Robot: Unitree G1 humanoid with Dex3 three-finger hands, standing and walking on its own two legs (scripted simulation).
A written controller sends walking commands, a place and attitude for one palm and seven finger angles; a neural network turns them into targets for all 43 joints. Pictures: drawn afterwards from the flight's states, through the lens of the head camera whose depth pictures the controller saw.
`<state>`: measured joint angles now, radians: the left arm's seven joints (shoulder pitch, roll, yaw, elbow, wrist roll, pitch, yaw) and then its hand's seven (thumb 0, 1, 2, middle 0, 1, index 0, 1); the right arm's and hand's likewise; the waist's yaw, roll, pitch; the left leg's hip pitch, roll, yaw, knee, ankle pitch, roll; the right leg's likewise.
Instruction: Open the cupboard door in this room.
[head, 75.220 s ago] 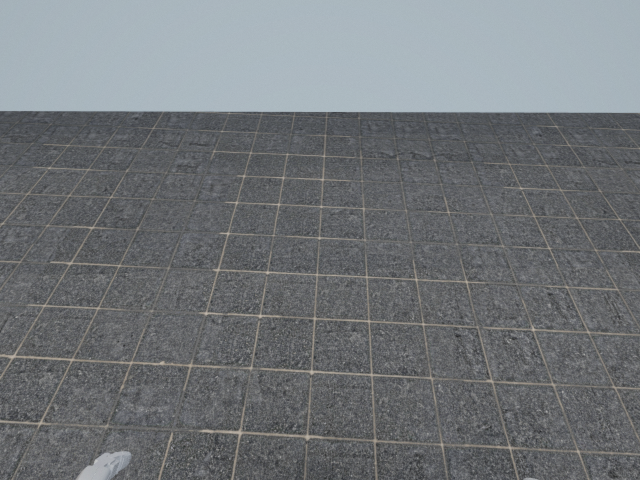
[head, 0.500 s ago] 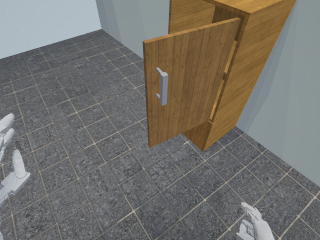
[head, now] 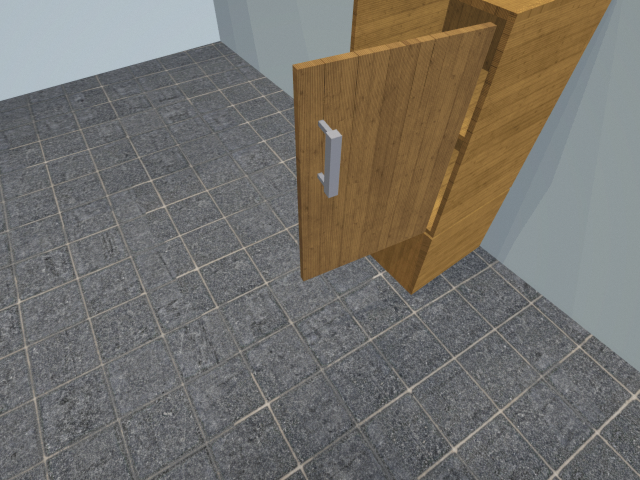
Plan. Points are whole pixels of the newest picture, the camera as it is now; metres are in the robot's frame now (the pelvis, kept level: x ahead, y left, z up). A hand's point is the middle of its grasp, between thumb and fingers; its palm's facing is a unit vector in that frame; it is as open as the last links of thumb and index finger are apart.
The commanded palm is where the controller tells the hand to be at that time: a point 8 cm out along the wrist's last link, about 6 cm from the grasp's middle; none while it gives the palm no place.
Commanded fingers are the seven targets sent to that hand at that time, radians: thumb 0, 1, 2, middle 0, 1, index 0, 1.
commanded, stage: let the arm hang, fingers relaxed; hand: left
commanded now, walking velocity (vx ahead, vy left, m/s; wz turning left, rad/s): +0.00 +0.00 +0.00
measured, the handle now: (327, 159) +0.65 +0.03 +0.01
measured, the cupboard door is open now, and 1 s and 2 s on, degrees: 80 80 80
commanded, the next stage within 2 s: look to check the result in 0.58 s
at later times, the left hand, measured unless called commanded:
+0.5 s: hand out of the picture +0.06 +0.18 -0.17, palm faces +0.01 -0.97 -0.22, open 7.4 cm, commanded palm none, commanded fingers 0.00 0.90 0.90 -0.20 -0.30 -0.20 -0.30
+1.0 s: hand out of the picture +0.07 +0.20 -0.16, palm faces +0.02 -0.96 -0.27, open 7.4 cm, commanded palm none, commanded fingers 0.00 0.90 0.90 -0.20 -0.30 -0.20 -0.30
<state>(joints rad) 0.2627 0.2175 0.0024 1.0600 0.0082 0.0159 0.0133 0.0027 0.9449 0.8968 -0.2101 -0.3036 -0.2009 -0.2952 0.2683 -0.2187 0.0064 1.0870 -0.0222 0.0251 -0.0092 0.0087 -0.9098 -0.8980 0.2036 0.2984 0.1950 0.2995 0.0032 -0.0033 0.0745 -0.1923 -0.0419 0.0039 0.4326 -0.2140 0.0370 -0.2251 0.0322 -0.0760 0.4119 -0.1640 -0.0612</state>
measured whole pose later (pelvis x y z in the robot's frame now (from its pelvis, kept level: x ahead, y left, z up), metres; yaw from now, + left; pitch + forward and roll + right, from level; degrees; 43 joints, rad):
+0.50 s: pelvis +0.02 +0.00 +0.00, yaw -1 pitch -2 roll +1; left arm 0.19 0.18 0.00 1.13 0.01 -0.01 0.02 0.01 0.91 0.90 -0.20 -0.30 -0.20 -0.29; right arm 0.23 -0.20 0.01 1.14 -0.02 -0.01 -0.02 0.00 -0.91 -0.90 0.20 0.30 0.19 0.30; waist -0.01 0.01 0.03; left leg -0.12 -0.04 0.01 0.35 -0.20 0.03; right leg -0.18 0.03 -0.06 0.37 -0.17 -0.06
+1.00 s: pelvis +0.04 -0.01 +0.01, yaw +0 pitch -2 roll +0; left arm 0.20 0.22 0.01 1.15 0.01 -0.02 0.03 0.01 0.91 0.90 -0.21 -0.30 -0.20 -0.29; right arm 0.19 -0.22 0.00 1.14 -0.02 -0.01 -0.03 0.00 -0.91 -0.90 0.20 0.30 0.20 0.30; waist 0.00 0.02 0.04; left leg -0.08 -0.04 0.00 0.32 -0.21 0.03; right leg -0.13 0.04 -0.07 0.34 -0.18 -0.07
